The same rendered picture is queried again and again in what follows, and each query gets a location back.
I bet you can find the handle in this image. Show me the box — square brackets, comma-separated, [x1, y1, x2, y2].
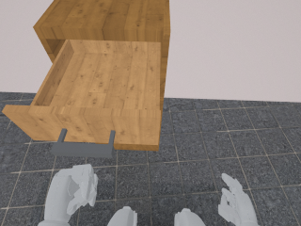
[51, 128, 116, 158]

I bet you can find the drawer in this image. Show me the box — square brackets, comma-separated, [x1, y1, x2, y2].
[2, 40, 161, 145]

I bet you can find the left robot thigh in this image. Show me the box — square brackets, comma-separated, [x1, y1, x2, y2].
[107, 208, 137, 226]

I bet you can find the left robot hand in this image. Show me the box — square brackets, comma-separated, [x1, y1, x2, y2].
[44, 164, 99, 223]

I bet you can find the right robot thigh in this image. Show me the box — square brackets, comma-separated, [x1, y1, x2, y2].
[174, 211, 206, 226]

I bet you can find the right robot hand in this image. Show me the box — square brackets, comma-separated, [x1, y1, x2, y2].
[218, 173, 258, 226]

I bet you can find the cabinet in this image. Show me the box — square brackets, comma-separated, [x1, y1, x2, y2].
[33, 0, 171, 152]

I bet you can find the robot thigh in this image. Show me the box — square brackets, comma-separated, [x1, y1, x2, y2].
[174, 211, 206, 226]
[107, 208, 137, 226]

